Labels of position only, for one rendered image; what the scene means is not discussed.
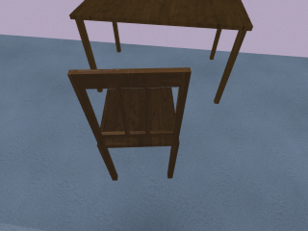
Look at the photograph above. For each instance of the table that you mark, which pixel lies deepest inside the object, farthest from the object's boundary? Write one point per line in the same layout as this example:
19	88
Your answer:
210	14

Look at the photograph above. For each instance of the chair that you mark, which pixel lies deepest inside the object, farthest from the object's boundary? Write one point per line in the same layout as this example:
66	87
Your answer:
139	108

